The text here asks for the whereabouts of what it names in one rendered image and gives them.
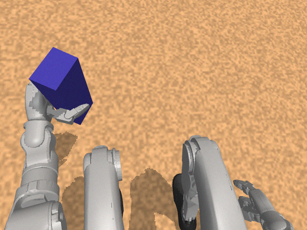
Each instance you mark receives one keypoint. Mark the left robot arm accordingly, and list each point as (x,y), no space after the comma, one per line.
(36,204)

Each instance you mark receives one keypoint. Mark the carton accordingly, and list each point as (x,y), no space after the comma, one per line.
(59,77)

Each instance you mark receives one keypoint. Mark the right robot foot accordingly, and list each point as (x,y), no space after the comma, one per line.
(178,199)

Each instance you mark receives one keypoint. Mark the right robot hand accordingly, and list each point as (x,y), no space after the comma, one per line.
(256,204)

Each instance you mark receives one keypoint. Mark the right robot arm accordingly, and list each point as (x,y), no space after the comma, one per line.
(273,220)

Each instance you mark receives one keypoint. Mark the left robot hand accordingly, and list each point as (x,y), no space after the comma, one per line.
(38,107)

